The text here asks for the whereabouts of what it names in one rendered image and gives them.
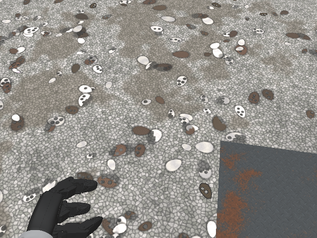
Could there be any left robot hand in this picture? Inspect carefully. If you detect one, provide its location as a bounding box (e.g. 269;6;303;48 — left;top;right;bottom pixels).
27;177;103;238

